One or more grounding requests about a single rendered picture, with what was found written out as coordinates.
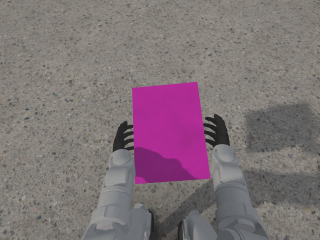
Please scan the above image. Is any right robot upper arm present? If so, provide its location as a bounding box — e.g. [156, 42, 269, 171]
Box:
[216, 227, 269, 240]

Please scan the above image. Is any carton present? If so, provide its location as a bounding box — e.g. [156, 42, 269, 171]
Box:
[132, 82, 211, 184]

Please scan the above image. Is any right robot hand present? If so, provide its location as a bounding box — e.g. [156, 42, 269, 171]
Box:
[203, 114, 230, 148]

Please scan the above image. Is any left robot thigh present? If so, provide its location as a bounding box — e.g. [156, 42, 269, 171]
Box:
[127, 208, 152, 240]

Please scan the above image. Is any left robot shin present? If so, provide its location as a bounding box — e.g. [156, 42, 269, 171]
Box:
[134, 203, 150, 240]

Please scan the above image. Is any left robot hand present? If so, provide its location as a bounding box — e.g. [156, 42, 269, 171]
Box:
[112, 121, 134, 152]

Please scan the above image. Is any robot right forearm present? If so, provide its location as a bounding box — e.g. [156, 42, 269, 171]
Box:
[209, 144, 271, 240]

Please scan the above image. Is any robot left forearm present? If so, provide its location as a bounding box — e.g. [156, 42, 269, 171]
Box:
[81, 149, 136, 240]

